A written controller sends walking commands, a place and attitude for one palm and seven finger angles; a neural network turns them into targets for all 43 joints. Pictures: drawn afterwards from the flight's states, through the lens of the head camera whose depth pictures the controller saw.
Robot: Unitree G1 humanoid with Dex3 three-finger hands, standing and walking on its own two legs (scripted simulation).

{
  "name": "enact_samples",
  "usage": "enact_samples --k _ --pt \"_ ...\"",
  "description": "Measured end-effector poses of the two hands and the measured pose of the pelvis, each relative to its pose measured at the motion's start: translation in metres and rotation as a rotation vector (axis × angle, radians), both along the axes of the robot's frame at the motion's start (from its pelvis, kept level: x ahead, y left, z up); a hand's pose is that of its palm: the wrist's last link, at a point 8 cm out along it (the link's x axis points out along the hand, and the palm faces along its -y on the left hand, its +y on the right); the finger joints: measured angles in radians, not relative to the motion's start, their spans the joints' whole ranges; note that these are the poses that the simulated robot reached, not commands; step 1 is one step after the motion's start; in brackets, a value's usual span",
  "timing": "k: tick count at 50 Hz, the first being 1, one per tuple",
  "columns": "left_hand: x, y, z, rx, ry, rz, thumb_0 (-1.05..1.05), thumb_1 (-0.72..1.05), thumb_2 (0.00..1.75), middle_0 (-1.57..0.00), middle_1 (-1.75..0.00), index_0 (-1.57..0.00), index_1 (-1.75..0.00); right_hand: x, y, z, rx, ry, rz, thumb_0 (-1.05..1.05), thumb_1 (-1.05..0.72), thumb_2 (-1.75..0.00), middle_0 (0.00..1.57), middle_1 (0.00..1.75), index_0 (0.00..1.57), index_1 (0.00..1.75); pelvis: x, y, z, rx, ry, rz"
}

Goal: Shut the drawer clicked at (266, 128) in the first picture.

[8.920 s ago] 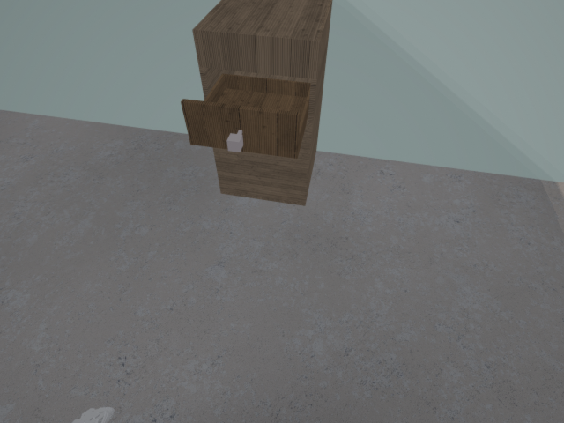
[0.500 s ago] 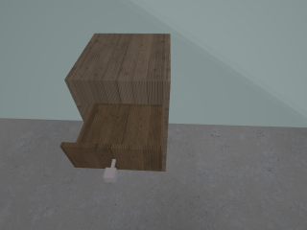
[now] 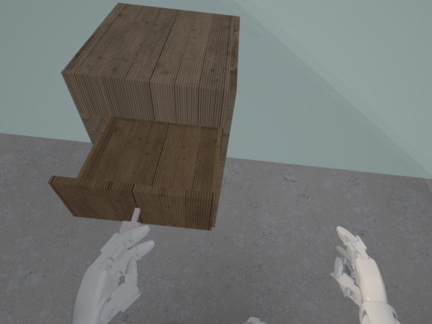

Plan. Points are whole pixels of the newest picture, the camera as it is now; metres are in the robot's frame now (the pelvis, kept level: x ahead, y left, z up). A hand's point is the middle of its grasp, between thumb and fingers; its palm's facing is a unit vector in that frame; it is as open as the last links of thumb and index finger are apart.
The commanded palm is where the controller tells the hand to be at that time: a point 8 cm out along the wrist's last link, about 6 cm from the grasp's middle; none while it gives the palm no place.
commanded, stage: raise the hand and make a fist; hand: left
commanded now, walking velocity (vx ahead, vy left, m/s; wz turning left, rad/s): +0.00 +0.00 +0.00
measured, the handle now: (133, 224) +0.36 +0.22 -0.14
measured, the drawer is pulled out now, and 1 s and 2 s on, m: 0.24 0.24 0.24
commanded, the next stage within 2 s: bring the fist close to the handle in 1.52 s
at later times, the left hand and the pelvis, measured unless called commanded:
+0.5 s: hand (120, 309) +0.16 +0.17 -0.04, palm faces -0.05 -1.00 +0.01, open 3.7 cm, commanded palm +0.12 +0.23 -0.03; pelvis -0.05 +0.00 -0.07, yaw +1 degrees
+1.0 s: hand (107, 306) +0.16 +0.19 -0.03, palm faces -0.02 -1.00 -0.01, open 3.2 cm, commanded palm +0.14 +0.24 -0.03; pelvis -0.05 +0.03 -0.07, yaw +4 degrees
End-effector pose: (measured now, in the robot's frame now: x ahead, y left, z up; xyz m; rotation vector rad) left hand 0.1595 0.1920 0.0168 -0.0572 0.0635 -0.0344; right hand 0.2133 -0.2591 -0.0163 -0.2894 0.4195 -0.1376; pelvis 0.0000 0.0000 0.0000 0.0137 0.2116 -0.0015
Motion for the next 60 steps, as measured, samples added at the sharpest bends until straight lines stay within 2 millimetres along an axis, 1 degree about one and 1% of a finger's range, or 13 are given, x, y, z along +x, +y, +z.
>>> enact_samples --k 5,9,12,15,20,25,30,35,39,46,50,55,60 --pt "-0.062 0.015 -0.050 0.056 0.161 0.041 0.01 0.91 0.90 -0.51 -0.63 -0.51 -0.64 0.041 0.014 -0.020 -0.017 -0.035 0.101 0.01 -0.91 -0.89 0.20 0.30 0.19 0.30 -0.009 -0.009 -0.033 -0.008 0.060 0.021" --pt "-0.084 0.044 -0.047 0.134 0.111 0.174 0.02 0.90 0.90 -0.59 -0.72 -0.59 -0.72 0.047 0.037 -0.059 0.023 -0.009 0.162 0.01 -0.91 -0.89 0.20 0.30 0.19 0.30 -0.018 -0.012 -0.055 -0.032 0.095 0.047" --pt "-0.071 0.050 -0.032 0.163 -0.046 0.156 0.02 0.90 0.90 -0.65 -0.78 -0.65 -0.79 0.033 0.056 -0.096 0.070 0.039 0.197 0.01 -0.91 -0.89 0.20 0.30 0.20 0.30 -0.029 -0.012 -0.070 -0.049 0.114 0.058" --pt "-0.042 0.037 -0.031 0.138 -0.144 0.014 0.02 0.90 0.90 -0.70 -0.85 -0.71 -0.85 0.003 0.067 -0.128 0.126 0.106 0.184 0.01 -0.91 -0.89 0.20 0.30 0.20 0.30 -0.039 -0.010 -0.081 -0.055 0.127 0.055" --pt "-0.007 0.015 -0.057 0.055 0.027 -0.190 0.01 0.90 0.90 -0.80 -0.96 -0.81 -0.96 -0.061 0.060 -0.155 0.187 0.253 0.041 0.02 -0.90 -0.89 0.20 0.30 0.20 0.30 -0.052 -0.005 -0.083 -0.042 0.131 0.039" --pt "-0.017 0.033 -0.051 0.055 0.125 -0.025 0.02 0.90 0.90 -0.90 -1.06 -0.91 -1.07 -0.111 0.036 -0.146 0.161 0.339 -0.097 0.02 -0.90 -0.89 0.20 0.30 0.20 0.30 -0.054 0.002 -0.071 -0.032 0.120 0.022" --pt "-0.037 0.054 -0.034 0.126 0.032 0.102 0.02 0.90 0.90 -1.00 -1.17 -1.00 -1.18 -0.126 0.019 -0.132 0.075 0.344 -0.104 0.02 -0.91 -0.89 0.20 0.30 0.20 0.30 -0.056 0.007 -0.067 -0.038 0.121 0.042" --pt "-0.038 0.041 -0.051 0.096 0.009 -0.006 0.01 0.90 0.90 -1.10 -1.28 -1.10 -1.28 -0.110 0.018 -0.122 0.003 0.278 -0.049 0.02 -0.91 -0.89 0.20 0.30 0.20 0.30 -0.061 0.013 -0.073 -0.048 0.124 0.077" --pt "-0.028 0.037 -0.063 0.085 0.020 -0.072 0.01 0.90 0.90 -1.18 -1.37 -1.19 -1.37 -0.089 0.030 -0.115 -0.009 0.211 -0.007 0.02 -0.91 -0.89 0.20 0.30 0.20 0.30 -0.063 0.018 -0.077 -0.052 0.125 0.078" --pt "-0.016 0.058 -0.041 0.083 -0.034 0.039 0.02 0.90 0.90 -1.31 -1.51 -1.32 -1.51 -0.058 0.067 -0.103 0.050 0.167 0.079 0.02 -0.91 -0.89 0.20 0.30 0.20 0.30 -0.054 0.023 -0.071 -0.063 0.122 0.079" --pt "-0.018 0.052 -0.045 0.072 0.015 0.014 0.01 0.90 0.90 -1.35 -1.55 -1.36 -1.56 -0.045 0.085 -0.101 0.073 0.174 0.125 0.02 -0.90 -0.89 0.20 0.30 0.20 0.30 -0.047 0.027 -0.067 -0.068 0.127 0.084" --pt "-0.017 0.043 -0.062 0.052 0.081 -0.041 0.01 0.90 0.90 -1.38 -1.58 -1.38 -1.58 -0.035 0.090 -0.105 0.061 0.193 0.141 0.01 -0.90 -0.89 0.20 0.30 0.20 0.30 -0.039 0.029 -0.070 -0.071 0.144 0.084" --pt "-0.011 0.052 -0.056 0.067 0.029 0.007 0.02 0.90 0.90 -1.39 -1.59 -1.39 -1.59 -0.031 0.085 -0.115 0.045 0.237 0.127 0.01 -0.90 -0.89 0.20 0.30 0.20 0.30 -0.033 0.029 -0.075 -0.076 0.160 0.083"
